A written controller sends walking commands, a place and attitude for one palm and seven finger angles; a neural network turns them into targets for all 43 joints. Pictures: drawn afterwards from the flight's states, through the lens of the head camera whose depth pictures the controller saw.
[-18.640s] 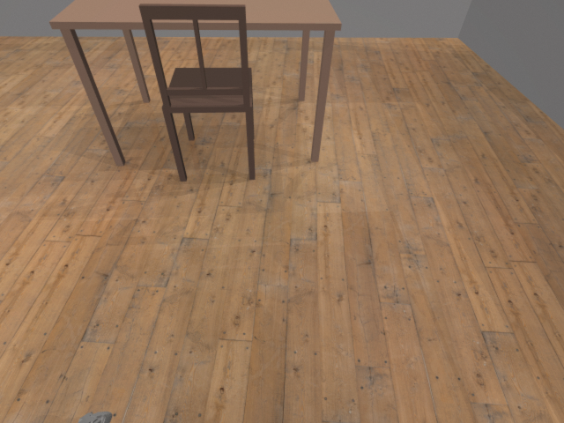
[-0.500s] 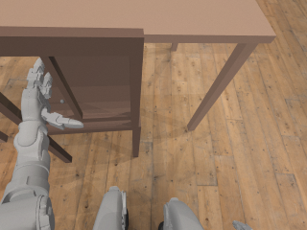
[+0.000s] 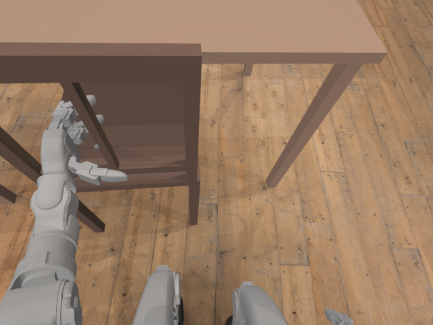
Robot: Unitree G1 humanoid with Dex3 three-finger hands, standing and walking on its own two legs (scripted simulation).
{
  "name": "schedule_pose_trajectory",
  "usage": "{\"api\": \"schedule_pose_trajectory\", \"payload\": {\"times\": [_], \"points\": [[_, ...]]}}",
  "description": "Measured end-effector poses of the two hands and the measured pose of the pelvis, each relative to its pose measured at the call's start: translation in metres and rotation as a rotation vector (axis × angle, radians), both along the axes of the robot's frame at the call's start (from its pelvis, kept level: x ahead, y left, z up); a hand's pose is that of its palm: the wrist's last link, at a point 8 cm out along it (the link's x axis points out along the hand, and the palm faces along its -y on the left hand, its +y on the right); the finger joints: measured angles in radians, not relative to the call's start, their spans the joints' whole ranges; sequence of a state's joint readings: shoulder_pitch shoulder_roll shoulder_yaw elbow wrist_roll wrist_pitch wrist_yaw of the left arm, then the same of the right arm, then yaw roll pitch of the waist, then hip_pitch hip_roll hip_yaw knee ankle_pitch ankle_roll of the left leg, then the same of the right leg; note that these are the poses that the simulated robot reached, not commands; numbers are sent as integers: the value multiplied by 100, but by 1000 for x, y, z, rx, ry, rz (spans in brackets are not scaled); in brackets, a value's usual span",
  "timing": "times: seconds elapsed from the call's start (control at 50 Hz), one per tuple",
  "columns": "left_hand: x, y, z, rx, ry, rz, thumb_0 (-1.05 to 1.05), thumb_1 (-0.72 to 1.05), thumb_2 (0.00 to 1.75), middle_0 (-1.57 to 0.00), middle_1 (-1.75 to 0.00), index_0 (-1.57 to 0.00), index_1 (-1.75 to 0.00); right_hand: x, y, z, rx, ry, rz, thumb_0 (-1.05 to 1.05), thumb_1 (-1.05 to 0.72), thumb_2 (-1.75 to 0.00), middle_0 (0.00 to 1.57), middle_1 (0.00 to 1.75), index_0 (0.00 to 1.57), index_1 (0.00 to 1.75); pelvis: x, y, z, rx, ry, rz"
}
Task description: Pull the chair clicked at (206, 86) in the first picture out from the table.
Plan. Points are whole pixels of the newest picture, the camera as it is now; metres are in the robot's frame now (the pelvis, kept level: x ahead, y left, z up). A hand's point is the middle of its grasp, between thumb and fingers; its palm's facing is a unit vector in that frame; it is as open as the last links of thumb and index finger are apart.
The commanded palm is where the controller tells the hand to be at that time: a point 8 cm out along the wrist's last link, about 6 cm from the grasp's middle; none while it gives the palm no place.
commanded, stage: hook a spindle and tug to test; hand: left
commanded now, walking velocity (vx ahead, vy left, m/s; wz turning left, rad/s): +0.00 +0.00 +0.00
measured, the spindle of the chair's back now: (96, 132) +0.46 +0.23 +0.02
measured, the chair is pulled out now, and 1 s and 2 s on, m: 0.00 0.04 0.17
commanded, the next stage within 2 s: step backward, pulling the chair out in 1.08 s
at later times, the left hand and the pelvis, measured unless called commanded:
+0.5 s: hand (104, 142) +0.43 +0.21 +0.03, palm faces +0.12 -0.99 -0.03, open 5.3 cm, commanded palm +0.40 +0.25 +0.03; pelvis +0.01 +0.00 +0.00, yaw -1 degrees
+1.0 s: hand (101, 162) +0.39 +0.21 +0.03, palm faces +0.12 -0.99 -0.03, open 5.2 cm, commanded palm +0.36 +0.25 +0.03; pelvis +0.02 +0.00 +0.01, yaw -1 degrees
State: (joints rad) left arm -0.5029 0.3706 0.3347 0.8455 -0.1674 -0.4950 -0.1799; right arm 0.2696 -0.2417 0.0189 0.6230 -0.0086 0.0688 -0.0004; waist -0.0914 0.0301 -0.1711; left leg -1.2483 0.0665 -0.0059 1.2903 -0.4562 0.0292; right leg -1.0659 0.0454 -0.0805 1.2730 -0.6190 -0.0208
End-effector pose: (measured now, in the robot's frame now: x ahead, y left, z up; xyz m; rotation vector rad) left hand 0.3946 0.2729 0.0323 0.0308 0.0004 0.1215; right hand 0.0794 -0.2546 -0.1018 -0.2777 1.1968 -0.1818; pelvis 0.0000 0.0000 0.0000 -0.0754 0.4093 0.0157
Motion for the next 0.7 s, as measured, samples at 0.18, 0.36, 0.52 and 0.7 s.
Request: {"api": "schedule_pose_trajectory", "payload": {"times": [0.18,0.36,0.52,0.7], "points": [[6,-7,-4,-8,0,-4,-1,-10,47,-43,-123,-43,-123,-2,-7,-1,-21,0,0,1,-90,-90,20,30,20,30,-2,-2,-3,0,4,0],[12,-8,-2,0,8,2,0,37,67,-46,-139,-47,-140,-5,-7,-1,-11,6,-21,1,-90,-90,20,30,20,30,0,-3,-2,4,10,-8],[12,-11,-2,1,13,-5,1,72,82,-44,-141,-45,-142,-3,-5,1,3,9,-31,1,-90,-90,20,30,20,30,6,-2,2,8,12,-14],[4,-14,-1,-6,18,-1,2,77,82,-40,-141,-42,-142,11,-3,7,18,-26,-38,1,-90,-90,20,30,20,30,13,-2,7,15,9,-22]]}}
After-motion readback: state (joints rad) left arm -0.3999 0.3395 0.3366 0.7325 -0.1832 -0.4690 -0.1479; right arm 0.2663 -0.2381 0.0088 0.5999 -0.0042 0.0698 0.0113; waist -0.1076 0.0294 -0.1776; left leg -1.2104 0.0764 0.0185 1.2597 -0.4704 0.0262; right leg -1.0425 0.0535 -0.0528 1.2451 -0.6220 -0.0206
